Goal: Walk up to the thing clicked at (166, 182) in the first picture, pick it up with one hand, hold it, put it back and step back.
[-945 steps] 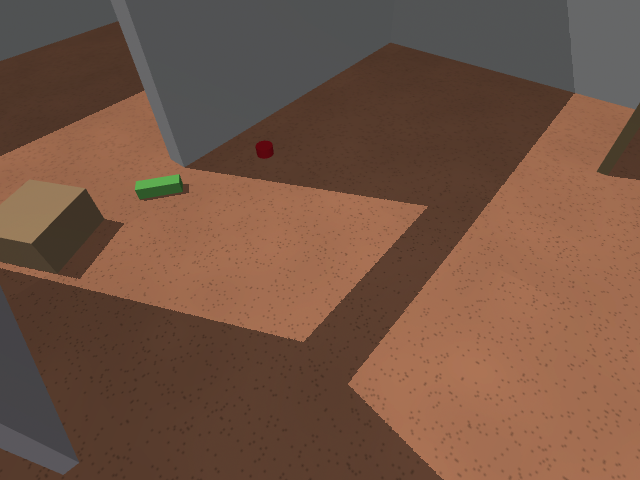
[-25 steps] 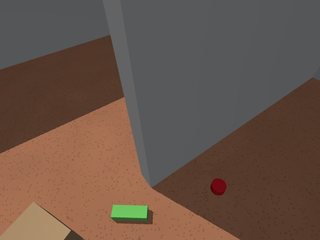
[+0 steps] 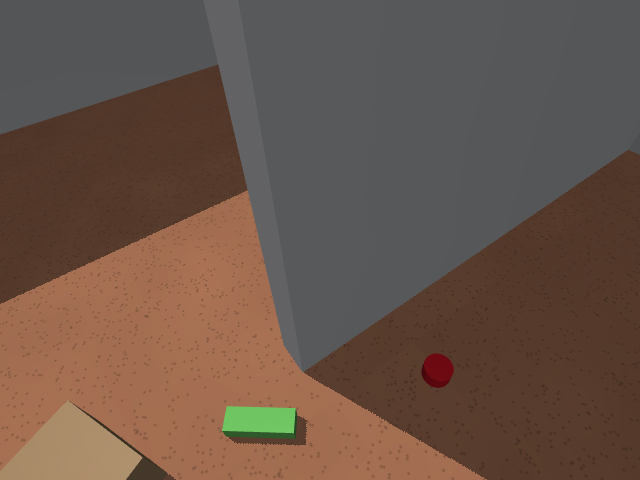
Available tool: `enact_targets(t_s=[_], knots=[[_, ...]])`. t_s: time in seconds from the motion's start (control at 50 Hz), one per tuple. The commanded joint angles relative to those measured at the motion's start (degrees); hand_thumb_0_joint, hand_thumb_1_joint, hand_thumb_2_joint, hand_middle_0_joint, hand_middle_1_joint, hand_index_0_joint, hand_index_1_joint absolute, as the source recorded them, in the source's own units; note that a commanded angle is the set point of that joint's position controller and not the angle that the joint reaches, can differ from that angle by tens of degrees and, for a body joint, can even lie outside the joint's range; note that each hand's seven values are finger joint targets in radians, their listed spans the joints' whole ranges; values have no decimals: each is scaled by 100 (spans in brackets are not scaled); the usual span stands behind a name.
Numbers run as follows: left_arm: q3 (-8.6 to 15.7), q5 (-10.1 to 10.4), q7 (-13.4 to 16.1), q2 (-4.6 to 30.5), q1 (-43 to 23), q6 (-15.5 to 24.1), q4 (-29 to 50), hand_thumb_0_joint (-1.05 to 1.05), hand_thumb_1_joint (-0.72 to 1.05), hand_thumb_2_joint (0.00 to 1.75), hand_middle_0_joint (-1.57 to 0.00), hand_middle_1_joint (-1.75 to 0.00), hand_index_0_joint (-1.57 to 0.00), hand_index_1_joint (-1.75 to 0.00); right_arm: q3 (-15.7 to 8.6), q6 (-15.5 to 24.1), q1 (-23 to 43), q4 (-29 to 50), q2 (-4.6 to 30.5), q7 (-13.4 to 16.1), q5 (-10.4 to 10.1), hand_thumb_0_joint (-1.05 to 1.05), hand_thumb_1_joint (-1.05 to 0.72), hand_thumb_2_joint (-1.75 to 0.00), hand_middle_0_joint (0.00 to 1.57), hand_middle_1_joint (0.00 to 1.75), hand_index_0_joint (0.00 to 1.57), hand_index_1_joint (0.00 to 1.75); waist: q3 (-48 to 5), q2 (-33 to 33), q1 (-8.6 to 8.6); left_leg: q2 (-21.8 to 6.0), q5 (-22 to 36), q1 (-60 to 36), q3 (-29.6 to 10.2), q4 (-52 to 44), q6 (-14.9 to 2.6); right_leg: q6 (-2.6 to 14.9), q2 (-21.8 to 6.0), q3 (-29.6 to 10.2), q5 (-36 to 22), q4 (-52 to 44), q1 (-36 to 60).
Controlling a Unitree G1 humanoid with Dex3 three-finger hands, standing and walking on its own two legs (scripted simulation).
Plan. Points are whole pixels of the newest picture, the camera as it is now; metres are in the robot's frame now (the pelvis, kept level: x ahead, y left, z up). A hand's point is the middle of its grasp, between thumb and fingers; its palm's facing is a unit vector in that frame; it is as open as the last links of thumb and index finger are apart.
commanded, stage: stand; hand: left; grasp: from above
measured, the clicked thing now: (260, 422) +0.42 +0.24 -0.75
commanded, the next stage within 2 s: rise first in 0.78 s
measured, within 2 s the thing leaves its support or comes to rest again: neither
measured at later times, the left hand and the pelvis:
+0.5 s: hand out of the picture +0.07 +0.26 -0.16, palm faces -0.02 -0.94 -0.35, open 7.4 cm; pelvis +0.00 +0.00 +0.00, yaw +0 degrees
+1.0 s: hand out of the picture +0.11 +0.25 -0.16, palm faces +0.05 -0.94 -0.34, open 7.7 cm; pelvis -0.01 +0.00 -0.01, yaw +1 degrees
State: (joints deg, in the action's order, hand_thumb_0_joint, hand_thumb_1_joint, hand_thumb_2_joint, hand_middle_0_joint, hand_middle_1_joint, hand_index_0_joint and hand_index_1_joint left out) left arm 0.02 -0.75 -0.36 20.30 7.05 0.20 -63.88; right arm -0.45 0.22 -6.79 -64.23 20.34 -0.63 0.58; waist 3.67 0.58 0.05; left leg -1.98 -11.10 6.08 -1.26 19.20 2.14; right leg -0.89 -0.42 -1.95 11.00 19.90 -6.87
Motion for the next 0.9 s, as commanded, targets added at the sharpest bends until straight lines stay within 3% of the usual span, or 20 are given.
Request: enact_targets(t_s=[0.0, 0.2, 0.26, 0.38, 0.56, 0.68, 0.84, 0.86, 0.88], knots=[[236, 21, 85, 1259, -142, 131, 335, 0, 90, 90, -20, -30, -20, -30, -185, 126, 167, 336, 1206, 91, -14, 0, -90, -90, 20, 30, 20, 30, -452, -52, 6, -527, 803, -41, -349, -284, -280, 207, -641, -382, -931, -300, 40], [238, 23, 97, 1265, -185, 166, 353, 0, 90, 90, -20, -30, -20, -30, -210, 103, 156, 359, 1209, 87, -24, 0, -90, -90, 20, 30, 20, 30, -502, -129, -31, -523, 851, -156, -329, -189, -300, 205, -669, -414, -1055, -357, 38], [247, 32, 101, 1260, -163, 168, 358, 0, 90, 90, -20, -30, -20, -30, -218, 108, 171, 377, 1224, 90, -24, 0, -90, -90, 20, 30, 20, 30, -588, -61, -11, -539, 1101, -178, -330, -168, -298, 204, -667, -371, -1314, -290, 174], [272, 26, 93, 1284, -155, 136, 329, 0, 90, 90, -20, -30, -20, -30, -219, 106, 177, 399, 1204, 98, -17, 0, -90, -90, 20, 30, 20, 30, -392, -68, -4, -520, 736, -51, -336, -300, -293, 217, -623, -359, -874, -331, 67], [269, 14, 80, 1252, -143, 134, 337, 0, 90, 90, -20, -30, -20, -30, -217, 115, 151, 396, 1209, 89, -18, 0, -90, -90, 20, 30, 20, 30, -384, -59, -7, -525, 540, -21, -374, -326, -306, 199, -628, -391, -655, -372, 37], [260, 34, 86, 1233, -177, 141, 340, 0, 90, 90, -20, -30, -20, -30, -216, 129, 157, 408, 1210, 101, -21, 0, -90, -90, 20, 30, 20, 30, -537, -69, -17, -536, 990, -159, -352, -231, -309, 206, -643, -373, -1083, -278, 117], [254, 20, 95, 1238, -108, 139, 333, 0, 90, 90, -20, -30, -20, -30, -212, 107, 146, 382, 1217, 106, -21, 0, -90, -90, 20, 30, 20, 30, -442, -91, -5, -506, 880, -99, -325, -220, -316, 183, -643, -374, -1069, -357, 77], [257, 10, 94, 1250, -103, 134, 340, 0, 83, 93, -13, -38, -15, -38, -210, 111, 118, 389, 1209, 103, -16, 0, -93, -91, 20, 30, 20, 30, -442, -78, -13, -520, 841, -81, -317, -241, -313, 185, -647, -368, -1073, -329, 120], [232, 337, 174, 200, -2113, 661, 2350, 0, 78, 95, -20, -46, -17, -46, 83, 419, 169, 1926, 248, 222, -406, 0, -98, -92, 20, 30, 20, 30, -156, -1, -665, 233, -11, 737, 390, 175, -250, 63, 39, 187, -396, 89, -1230]])
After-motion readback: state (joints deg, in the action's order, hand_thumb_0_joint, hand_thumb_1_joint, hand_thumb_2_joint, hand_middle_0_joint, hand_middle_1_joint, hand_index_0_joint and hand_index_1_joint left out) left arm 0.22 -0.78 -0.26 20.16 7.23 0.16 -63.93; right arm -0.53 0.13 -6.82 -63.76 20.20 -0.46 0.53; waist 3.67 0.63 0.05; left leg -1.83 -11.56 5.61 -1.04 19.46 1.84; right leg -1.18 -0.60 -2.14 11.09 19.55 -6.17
